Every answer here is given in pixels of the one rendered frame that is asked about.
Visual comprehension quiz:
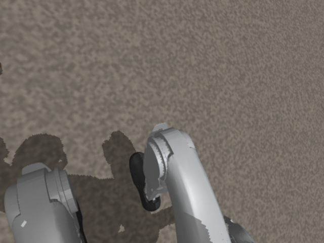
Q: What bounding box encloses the right robot hand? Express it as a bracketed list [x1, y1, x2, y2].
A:
[224, 216, 256, 243]

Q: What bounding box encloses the left robot foot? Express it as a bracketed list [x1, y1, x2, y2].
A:
[76, 200, 87, 243]

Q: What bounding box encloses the right robot foot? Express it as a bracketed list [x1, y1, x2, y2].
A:
[129, 152, 160, 212]

